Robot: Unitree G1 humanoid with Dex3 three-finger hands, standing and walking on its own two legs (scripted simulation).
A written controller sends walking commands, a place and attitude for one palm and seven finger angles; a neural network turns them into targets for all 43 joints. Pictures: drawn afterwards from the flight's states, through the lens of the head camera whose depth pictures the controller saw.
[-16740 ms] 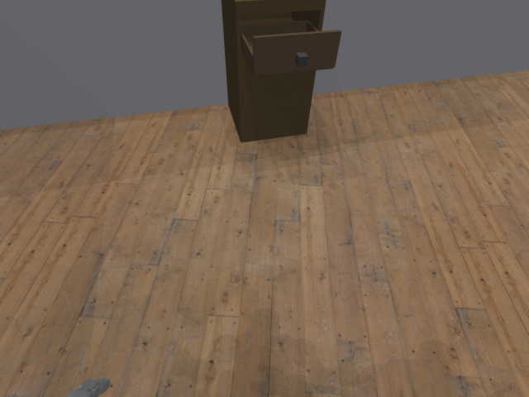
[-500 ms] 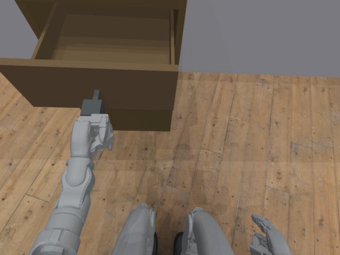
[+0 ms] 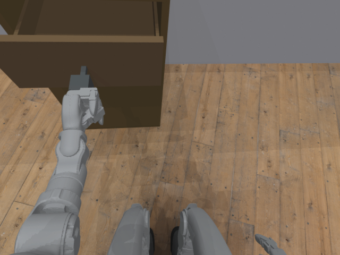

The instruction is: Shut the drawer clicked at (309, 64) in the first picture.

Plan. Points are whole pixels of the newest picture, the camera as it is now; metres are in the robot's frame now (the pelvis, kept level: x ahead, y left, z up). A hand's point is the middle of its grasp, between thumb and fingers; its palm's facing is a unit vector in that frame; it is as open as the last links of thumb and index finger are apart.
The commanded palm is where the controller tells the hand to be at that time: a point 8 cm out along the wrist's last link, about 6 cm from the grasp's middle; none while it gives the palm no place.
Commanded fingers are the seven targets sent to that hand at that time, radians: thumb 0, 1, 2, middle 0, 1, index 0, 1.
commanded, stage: push the drawer shut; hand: left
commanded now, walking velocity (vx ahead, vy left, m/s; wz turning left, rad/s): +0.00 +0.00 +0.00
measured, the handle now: (82, 80) +0.52 +0.21 +0.02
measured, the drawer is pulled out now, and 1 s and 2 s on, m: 0.14 0.03 0.00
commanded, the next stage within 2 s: pull the fist back off the drawer in 1.44 s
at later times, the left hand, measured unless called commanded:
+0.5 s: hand (103, 90) +0.50 +0.16 +0.01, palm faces +0.08 -1.00 -0.04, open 3.6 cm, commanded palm +0.49 +0.20 +0.02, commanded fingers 0.00 0.90 0.90 -1.40 -1.60 -1.40 -1.60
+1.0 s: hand (104, 72) +0.55 +0.16 +0.01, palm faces +0.09 -0.99 -0.04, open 3.6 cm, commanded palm +0.56 +0.19 +0.02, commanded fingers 0.00 0.90 0.90 -1.40 -1.60 -1.40 -1.60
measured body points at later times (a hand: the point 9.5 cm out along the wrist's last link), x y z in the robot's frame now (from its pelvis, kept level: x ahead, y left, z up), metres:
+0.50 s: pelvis +0.00 +0.00 -0.01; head +0.16 +0.03 +0.41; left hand +0.49 +0.21 +0.01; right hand +0.05 -0.27 -0.12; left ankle +0.04 +0.06 -0.59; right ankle +0.04 -0.08 -0.59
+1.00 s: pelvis -0.01 +0.00 -0.02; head +0.18 +0.04 +0.39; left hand +0.54 +0.22 +0.01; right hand -0.01 -0.27 -0.12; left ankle +0.04 +0.06 -0.59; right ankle +0.04 -0.08 -0.59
